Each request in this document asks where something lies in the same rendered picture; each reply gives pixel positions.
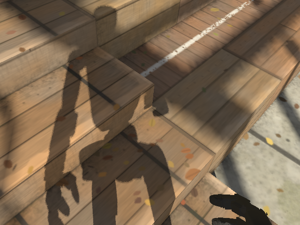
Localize right robot hand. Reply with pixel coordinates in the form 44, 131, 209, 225
209, 193, 272, 225

